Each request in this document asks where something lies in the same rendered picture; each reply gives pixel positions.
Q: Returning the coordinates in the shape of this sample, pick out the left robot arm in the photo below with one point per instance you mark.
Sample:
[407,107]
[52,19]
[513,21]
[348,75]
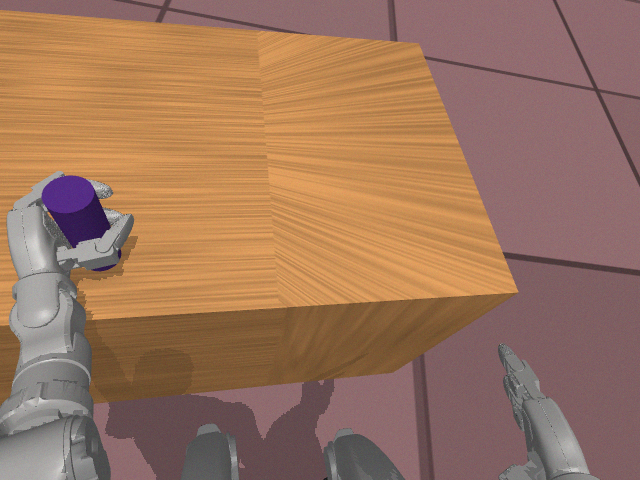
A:
[47,430]

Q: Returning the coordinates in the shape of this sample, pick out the right robot hand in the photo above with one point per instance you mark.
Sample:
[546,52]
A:
[551,444]

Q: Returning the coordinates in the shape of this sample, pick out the left robot hand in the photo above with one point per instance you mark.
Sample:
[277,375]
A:
[37,244]

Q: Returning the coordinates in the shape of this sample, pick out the can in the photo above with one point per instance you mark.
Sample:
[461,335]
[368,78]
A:
[75,207]

